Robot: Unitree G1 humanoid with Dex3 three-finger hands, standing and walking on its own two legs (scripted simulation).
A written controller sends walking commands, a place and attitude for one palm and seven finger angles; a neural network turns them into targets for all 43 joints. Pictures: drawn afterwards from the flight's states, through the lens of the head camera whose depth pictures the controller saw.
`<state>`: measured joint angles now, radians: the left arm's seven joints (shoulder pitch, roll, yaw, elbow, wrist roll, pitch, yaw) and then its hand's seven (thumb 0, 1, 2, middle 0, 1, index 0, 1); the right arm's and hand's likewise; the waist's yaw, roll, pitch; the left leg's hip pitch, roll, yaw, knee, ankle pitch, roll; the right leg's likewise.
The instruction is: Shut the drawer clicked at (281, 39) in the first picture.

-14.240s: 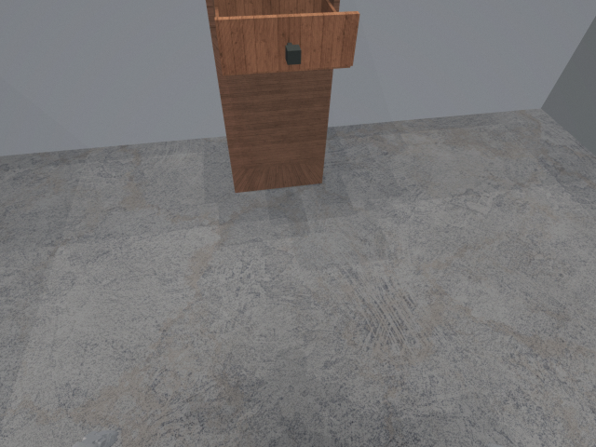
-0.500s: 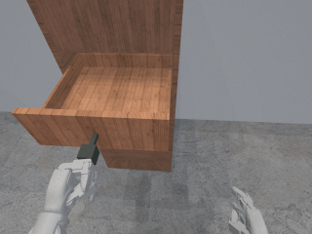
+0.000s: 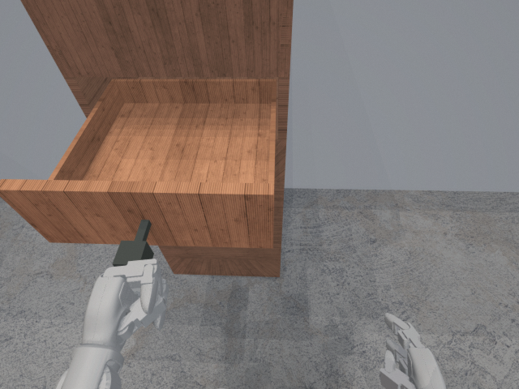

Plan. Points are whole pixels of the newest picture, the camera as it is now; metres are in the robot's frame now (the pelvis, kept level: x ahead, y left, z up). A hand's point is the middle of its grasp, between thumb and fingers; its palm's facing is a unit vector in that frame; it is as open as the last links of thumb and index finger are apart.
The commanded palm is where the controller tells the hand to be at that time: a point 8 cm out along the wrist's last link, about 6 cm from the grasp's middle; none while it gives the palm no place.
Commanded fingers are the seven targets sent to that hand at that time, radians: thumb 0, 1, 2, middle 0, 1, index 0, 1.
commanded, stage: bring the fist close to the handle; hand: left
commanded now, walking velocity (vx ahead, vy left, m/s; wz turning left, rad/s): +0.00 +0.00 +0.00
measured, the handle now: (138, 246) +0.30 +0.20 +0.08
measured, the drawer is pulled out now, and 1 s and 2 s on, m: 0.28 0.23 0.11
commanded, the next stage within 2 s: push the drawer shut in 0.10 s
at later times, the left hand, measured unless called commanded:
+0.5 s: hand (158, 293) +0.23 +0.15 +0.07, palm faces +0.00 -1.00 -0.05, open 3.4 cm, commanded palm +0.23 +0.21 +0.08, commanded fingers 0.00 0.90 0.90 -1.40 -1.60 -1.40 -1.60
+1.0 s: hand (166, 259) +0.28 +0.15 +0.07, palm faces -0.02 -1.00 -0.05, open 3.6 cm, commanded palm +0.29 +0.21 +0.08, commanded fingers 0.00 0.90 0.90 -1.40 -1.60 -1.40 -1.60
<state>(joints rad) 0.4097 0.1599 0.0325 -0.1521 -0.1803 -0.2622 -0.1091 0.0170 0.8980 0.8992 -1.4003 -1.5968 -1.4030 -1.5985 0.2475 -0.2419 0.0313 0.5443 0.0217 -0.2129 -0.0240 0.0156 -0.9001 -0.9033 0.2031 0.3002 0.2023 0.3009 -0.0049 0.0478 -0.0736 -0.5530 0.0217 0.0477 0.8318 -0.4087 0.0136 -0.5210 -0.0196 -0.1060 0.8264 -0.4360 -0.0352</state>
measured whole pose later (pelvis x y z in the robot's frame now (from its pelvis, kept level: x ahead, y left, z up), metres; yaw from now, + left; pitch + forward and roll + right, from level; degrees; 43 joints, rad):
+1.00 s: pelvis -0.03 +0.00 +0.00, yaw +1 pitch +6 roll +0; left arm -0.09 0.21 0.08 0.32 -0.20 -0.29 -0.13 0.02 0.88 0.89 -1.40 -1.60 -1.56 -1.60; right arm 0.21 -0.26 0.05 0.63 0.05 -0.17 -0.06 0.01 -0.90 -0.90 0.20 0.30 0.20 0.30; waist -0.01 0.04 -0.03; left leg -0.56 0.02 0.03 0.80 -0.34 0.01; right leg -0.52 -0.02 -0.13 0.79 -0.38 -0.04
